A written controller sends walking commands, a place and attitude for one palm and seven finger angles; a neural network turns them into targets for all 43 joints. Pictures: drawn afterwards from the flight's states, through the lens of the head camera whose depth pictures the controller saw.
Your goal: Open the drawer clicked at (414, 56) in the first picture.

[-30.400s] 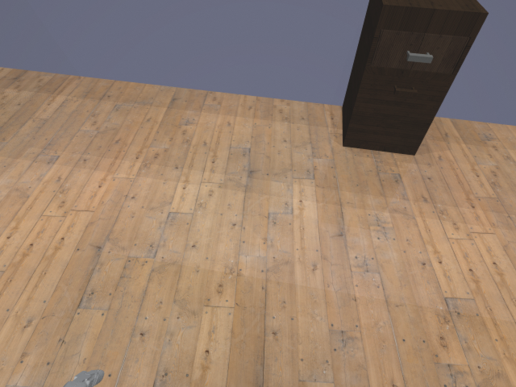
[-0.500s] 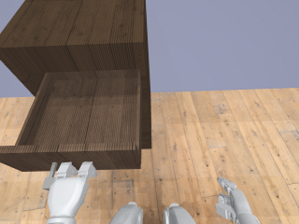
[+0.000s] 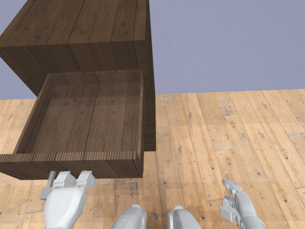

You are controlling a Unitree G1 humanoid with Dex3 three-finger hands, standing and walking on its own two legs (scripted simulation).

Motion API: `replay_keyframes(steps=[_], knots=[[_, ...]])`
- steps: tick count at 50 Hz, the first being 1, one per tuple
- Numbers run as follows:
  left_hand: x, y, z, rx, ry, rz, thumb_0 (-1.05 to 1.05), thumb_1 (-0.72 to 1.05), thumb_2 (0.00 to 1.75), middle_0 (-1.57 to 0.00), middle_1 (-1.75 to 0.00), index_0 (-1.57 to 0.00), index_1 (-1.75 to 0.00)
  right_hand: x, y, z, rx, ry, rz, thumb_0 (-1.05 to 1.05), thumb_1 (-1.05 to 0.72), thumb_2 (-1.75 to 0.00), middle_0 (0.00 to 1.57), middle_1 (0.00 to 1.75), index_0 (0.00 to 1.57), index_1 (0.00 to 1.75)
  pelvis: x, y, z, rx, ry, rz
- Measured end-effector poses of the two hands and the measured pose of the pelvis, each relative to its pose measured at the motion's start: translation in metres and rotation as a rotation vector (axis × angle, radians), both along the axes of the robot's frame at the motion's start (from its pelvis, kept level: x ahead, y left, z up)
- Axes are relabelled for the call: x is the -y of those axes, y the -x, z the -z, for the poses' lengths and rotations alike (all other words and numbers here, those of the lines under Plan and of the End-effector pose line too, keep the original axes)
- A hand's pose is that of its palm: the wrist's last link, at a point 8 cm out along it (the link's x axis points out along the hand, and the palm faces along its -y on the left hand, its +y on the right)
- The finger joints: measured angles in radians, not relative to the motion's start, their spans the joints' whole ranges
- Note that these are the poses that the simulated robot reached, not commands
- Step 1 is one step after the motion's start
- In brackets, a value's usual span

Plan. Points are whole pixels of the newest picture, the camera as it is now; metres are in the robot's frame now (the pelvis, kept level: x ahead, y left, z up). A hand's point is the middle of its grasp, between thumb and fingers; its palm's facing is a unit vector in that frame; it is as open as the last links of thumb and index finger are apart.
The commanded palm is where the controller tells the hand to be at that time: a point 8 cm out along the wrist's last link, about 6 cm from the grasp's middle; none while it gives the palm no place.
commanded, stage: pull the drawer open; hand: left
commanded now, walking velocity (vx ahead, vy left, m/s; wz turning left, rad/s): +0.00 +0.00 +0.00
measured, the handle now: (66, 184) +0.24 +0.25 -0.04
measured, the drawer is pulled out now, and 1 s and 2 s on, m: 0.30 0.30 0.30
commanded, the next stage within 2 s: open the thumb to release the handle in 0.04 s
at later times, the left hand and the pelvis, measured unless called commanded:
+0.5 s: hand (78, 206) +0.19 +0.21 -0.05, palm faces -0.08 -0.09 -0.99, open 9.0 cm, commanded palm +0.17 +0.22 -0.01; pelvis -0.01 +0.00 +0.00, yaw +1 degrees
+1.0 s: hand (79, 203) +0.19 +0.21 -0.06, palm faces -0.05 -0.07 -1.00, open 13.5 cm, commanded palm +0.19 +0.22 -0.01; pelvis -0.02 +0.00 +0.00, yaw +1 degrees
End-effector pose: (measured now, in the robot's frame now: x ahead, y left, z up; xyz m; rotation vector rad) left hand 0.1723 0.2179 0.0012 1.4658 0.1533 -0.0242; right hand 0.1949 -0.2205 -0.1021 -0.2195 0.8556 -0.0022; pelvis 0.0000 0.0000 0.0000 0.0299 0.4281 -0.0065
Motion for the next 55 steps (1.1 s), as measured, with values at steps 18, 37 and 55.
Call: replay_keyframes(steps=[18,37,55], knots=[[0.002,0.0,0.0,0.025,-0.011,-0.024,0.01,0.51,0.73,-0.32,-1.32,-0.43,-1.33,0.004,0.007,0.011,-0.027,0.014,-0.009,0.01,-0.91,-0.9,0.2,0.3,0.2,0.3,-0.001,0.005,0.004,-0.001,0.005,-0.019],[0.003,0.001,0.001,0.038,-0.021,-0.027,0.0,-0.39,0.35,-0.3,-1.21,-0.37,-1.24,0.006,0.019,0.009,-0.033,0.015,0.007,0.01,-0.91,-0.9,0.2,0.3,0.2,0.3,0.004,0.014,0.002,0.015,0.006,-0.024],[0.003,-0.008,0.004,0.054,-0.042,-0.028,-0.01,-0.49,0.31,-0.31,-1.2,-0.36,-1.22,0.006,0.026,0.016,-0.057,0.011,0.023,0.01,-0.91,-0.9,0.2,0.3,0.2,0.3,0.003,0.019,0.003,0.018,0.009,-0.033]])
